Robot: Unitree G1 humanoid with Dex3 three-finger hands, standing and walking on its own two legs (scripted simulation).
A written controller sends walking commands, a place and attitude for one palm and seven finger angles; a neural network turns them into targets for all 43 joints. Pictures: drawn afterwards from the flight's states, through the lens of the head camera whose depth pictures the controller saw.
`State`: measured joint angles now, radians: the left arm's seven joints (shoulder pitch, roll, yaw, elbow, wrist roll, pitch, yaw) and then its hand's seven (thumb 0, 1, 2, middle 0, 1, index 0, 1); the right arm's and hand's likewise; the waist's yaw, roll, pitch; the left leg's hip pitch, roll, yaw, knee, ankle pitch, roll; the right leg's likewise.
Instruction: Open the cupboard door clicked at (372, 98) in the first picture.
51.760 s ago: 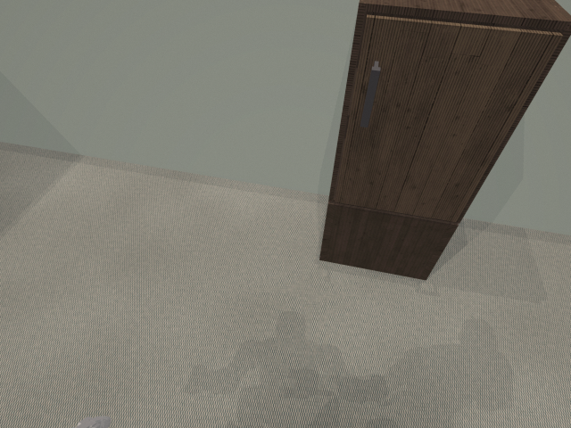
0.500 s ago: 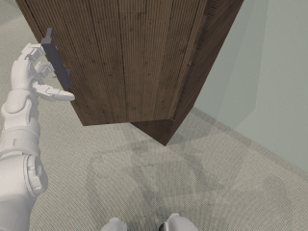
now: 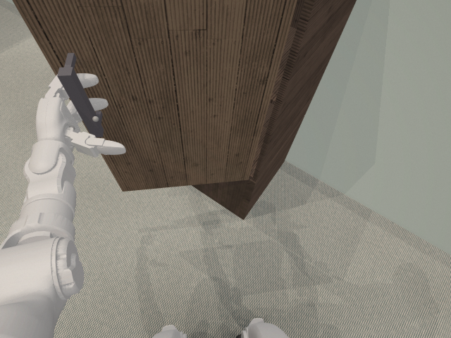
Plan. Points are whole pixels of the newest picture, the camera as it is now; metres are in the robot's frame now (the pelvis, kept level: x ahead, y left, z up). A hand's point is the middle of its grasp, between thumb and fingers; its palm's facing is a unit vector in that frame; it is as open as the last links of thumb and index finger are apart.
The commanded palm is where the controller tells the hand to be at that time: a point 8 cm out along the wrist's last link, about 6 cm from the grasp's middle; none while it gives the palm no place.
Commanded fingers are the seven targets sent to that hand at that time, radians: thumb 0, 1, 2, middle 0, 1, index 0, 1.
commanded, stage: slide the fingers in behind the handle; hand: left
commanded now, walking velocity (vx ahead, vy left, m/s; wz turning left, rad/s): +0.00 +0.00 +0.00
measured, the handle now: (85, 98) +0.53 +0.23 +0.08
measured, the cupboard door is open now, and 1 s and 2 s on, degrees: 43 43 74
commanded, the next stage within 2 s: close the thumb around the handle in 0.38 s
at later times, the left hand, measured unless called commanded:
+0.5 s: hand (92, 122) +0.47 +0.20 +0.09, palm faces +0.06 -1.00 +0.00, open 14.0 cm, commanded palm +0.45 +0.25 +0.09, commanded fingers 0.00 -0.39 0.35 -0.31 -1.21 -0.31 -1.21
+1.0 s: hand (96, 118) +0.48 +0.20 +0.09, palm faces +0.07 -1.00 +0.00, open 7.1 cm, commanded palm +0.45 +0.25 +0.09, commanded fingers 0.00 0.90 0.90 -0.40 -1.35 -0.40 -1.35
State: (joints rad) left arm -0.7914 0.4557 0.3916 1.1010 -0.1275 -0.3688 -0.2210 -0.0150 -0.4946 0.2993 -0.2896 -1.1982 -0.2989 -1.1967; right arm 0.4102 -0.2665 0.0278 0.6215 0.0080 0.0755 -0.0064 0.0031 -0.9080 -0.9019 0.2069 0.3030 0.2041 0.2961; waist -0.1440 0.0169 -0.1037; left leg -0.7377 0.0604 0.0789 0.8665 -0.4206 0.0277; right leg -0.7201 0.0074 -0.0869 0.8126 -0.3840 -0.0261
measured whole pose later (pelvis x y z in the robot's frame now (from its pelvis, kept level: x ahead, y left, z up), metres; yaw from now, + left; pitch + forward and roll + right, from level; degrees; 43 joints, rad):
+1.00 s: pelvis -0.01 +0.01 +0.00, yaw +0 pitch +17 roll -2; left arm -0.83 0.46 0.38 1.14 -0.11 -0.38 -0.19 0.00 0.48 0.72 -0.36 -1.30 -0.37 -1.30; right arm 0.42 -0.27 0.03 0.64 0.00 0.06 -0.01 0.00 -0.91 -0.90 0.21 0.30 0.20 0.30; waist -0.15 0.02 -0.10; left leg -0.76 0.05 0.08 0.89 -0.42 0.04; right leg -0.75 0.00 -0.08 0.83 -0.38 -0.01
